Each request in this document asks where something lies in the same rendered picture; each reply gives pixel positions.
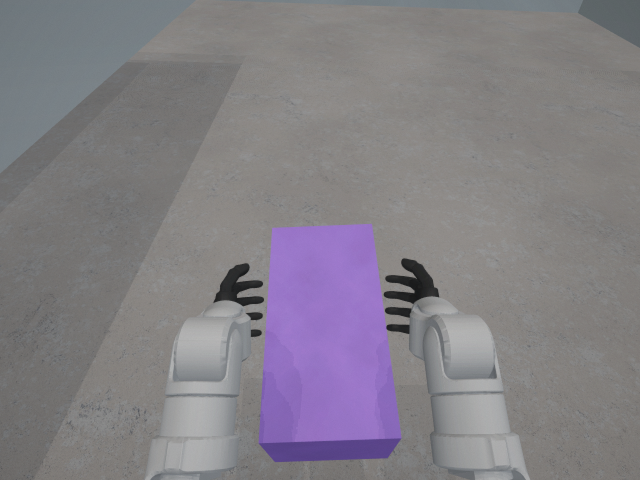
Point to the carton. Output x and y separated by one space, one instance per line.
328 390

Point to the robot right forearm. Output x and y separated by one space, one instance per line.
472 436

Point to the robot left forearm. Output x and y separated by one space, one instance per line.
197 440

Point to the right robot hand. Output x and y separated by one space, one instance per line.
423 287

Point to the left robot hand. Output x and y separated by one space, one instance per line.
229 288

